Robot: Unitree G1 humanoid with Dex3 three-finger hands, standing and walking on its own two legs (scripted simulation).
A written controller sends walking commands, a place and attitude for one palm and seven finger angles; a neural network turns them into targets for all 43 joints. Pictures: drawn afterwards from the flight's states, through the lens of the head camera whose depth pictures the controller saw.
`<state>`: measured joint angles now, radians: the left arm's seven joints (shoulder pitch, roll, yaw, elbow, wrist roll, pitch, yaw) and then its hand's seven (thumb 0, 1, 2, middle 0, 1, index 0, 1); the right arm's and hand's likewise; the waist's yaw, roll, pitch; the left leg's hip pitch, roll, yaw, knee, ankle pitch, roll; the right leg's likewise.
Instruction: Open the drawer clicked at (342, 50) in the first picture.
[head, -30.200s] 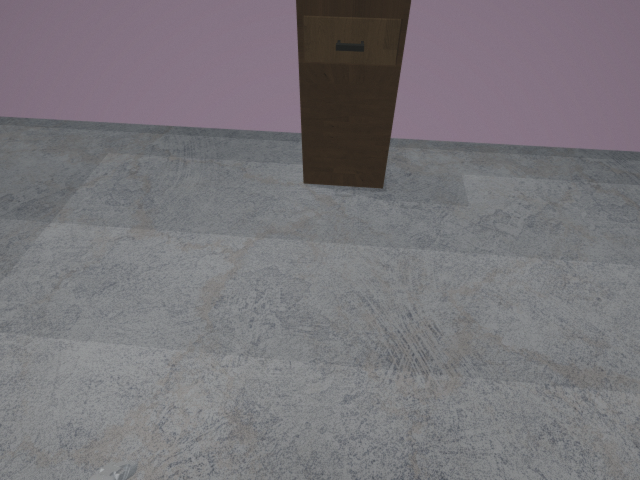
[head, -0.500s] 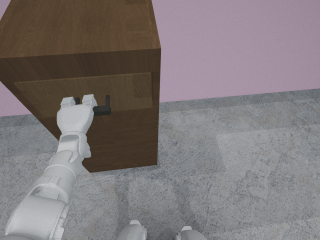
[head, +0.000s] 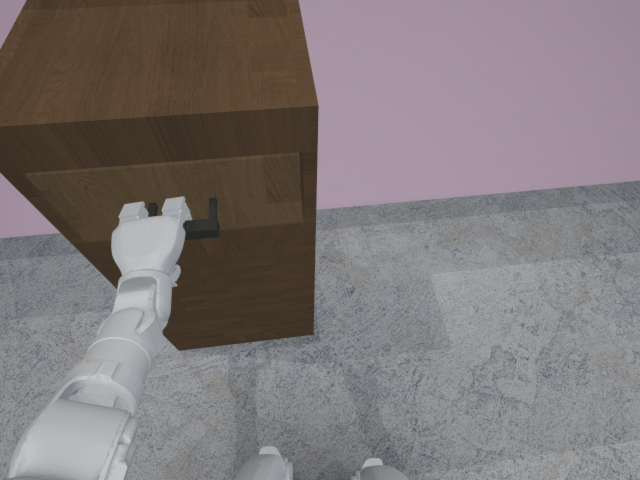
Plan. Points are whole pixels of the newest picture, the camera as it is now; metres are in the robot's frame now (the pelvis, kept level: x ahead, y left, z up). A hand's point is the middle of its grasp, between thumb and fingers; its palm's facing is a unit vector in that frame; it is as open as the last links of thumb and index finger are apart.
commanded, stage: close the thumb around the handle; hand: left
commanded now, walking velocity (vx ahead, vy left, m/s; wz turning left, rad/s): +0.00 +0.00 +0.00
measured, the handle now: (182, 219) +0.47 +0.21 -0.01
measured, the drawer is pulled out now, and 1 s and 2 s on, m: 0.00 0.06 0.19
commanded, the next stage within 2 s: pull the drawer open in 0.26 s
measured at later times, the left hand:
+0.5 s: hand (164, 263) +0.41 +0.23 -0.03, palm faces -0.04 -0.07 -1.00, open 5.4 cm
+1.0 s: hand (161, 302) +0.35 +0.22 -0.03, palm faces -0.03 -0.08 -1.00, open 5.3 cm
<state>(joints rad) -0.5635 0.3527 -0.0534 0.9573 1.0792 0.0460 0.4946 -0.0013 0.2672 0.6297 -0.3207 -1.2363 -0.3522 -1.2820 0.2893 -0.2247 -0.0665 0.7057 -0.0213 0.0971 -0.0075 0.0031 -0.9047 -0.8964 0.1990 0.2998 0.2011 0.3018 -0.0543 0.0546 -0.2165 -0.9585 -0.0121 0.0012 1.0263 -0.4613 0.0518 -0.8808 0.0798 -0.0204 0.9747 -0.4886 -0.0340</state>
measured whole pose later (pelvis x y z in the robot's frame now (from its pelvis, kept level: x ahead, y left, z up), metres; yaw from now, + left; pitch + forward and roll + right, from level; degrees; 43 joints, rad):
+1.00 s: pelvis +0.01 +0.01 +0.01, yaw +0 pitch +19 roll -3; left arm -0.25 0.26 -0.14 0.66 1.07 0.14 0.52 0.00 0.78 0.84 -0.33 -1.34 -0.39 -1.35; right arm 0.23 -0.22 -0.06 0.64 -0.02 0.13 0.01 0.01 -0.91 -0.90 0.20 0.30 0.20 0.30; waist -0.02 0.05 -0.22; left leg -0.83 -0.02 0.02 0.96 -0.46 0.07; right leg -0.75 0.07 0.00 0.91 -0.48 -0.02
